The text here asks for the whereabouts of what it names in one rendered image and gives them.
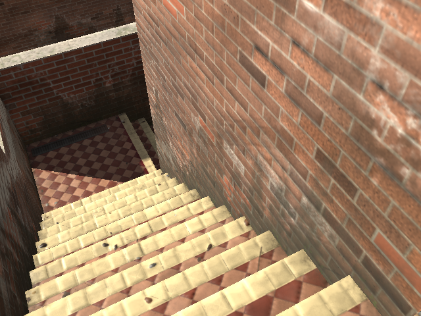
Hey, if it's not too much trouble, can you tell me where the stairs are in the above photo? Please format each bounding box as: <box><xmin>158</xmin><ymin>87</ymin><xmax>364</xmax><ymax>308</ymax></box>
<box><xmin>24</xmin><ymin>169</ymin><xmax>381</xmax><ymax>316</ymax></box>
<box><xmin>131</xmin><ymin>117</ymin><xmax>161</xmax><ymax>170</ymax></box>

